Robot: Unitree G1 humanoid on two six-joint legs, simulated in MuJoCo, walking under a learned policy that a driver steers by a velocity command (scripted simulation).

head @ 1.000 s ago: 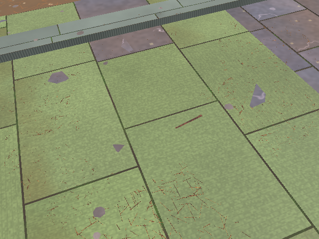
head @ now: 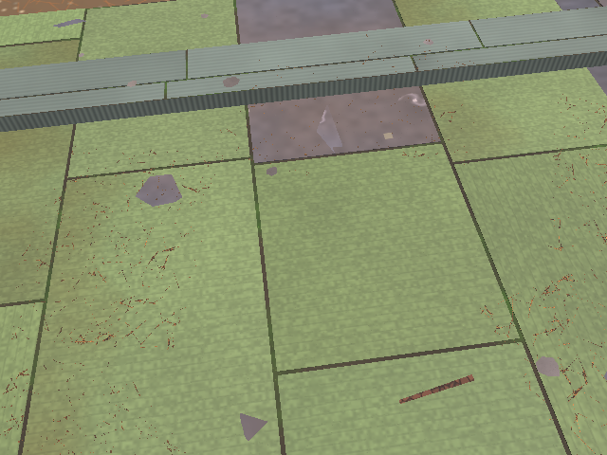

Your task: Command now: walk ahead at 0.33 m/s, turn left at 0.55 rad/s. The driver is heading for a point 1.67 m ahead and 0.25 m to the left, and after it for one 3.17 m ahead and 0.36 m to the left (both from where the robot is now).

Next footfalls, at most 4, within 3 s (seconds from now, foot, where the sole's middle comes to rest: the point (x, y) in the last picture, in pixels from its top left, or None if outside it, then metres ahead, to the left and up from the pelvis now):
0.36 left None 0.18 0.12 -0.77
0.82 right None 0.21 -0.08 -0.77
2.14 left None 0.26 0.17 -0.77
2.62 right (242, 374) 0.64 0.16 -0.77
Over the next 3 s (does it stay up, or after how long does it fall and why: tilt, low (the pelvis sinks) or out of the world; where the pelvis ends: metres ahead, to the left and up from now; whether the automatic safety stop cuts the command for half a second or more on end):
stays up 0.65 0.23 0.01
